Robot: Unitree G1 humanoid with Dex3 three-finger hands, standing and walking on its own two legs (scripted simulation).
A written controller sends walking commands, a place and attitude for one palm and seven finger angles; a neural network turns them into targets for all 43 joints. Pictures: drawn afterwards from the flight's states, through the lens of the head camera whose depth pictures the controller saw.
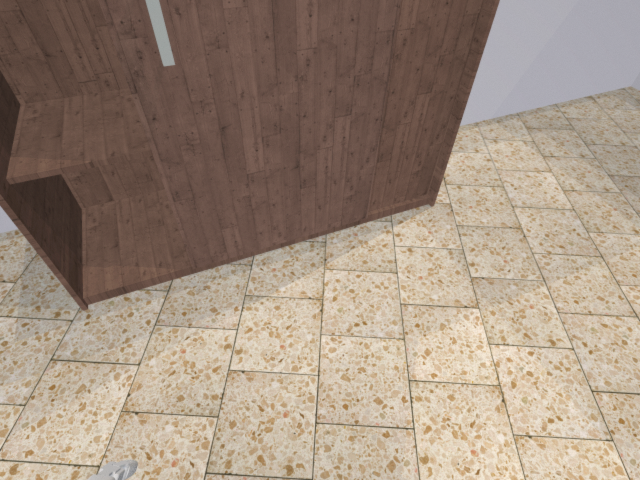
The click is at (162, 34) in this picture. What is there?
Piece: wardrobe's sliding door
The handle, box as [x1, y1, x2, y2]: [145, 0, 174, 65]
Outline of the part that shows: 145,0 163,65 174,64 158,0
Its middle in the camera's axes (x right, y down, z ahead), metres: -0.37 -0.51 +0.86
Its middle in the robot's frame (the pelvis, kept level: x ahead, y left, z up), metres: +0.98 +0.43 +0.19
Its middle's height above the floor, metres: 0.96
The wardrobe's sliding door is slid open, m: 0.39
